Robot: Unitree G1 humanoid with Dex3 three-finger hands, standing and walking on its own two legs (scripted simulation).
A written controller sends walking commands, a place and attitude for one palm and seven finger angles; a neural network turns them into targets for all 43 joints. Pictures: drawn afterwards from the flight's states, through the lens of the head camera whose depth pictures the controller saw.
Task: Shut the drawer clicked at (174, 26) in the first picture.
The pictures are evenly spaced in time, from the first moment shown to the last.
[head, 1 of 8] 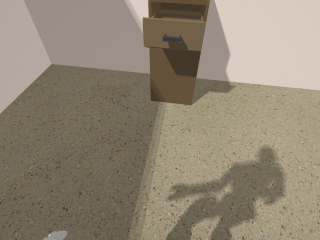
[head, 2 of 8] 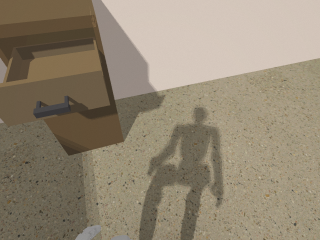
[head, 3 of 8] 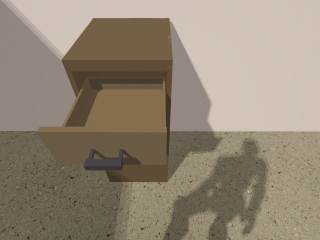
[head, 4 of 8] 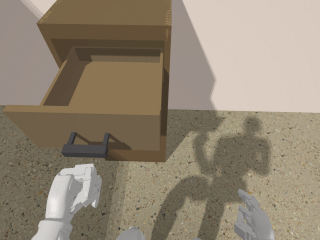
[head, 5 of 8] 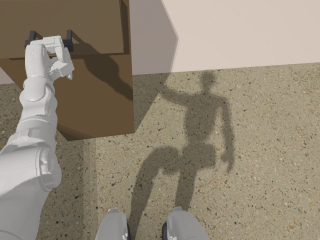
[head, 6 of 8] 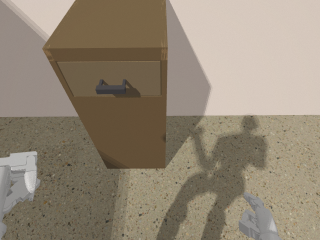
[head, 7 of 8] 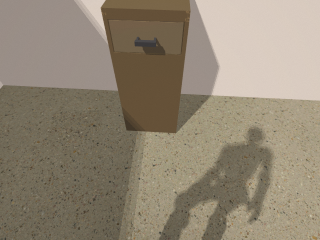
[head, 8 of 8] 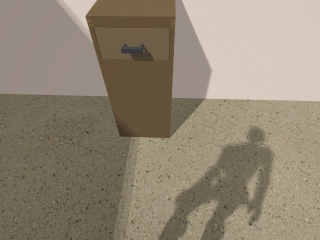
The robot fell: no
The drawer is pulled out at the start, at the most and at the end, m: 0.30 0.30 0.00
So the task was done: yes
